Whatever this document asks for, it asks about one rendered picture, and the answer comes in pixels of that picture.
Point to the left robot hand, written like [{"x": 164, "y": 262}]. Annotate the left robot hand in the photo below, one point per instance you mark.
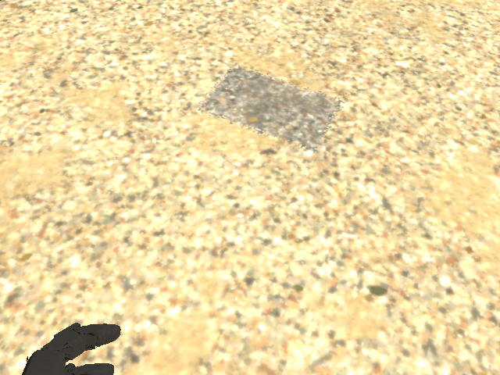
[{"x": 69, "y": 344}]

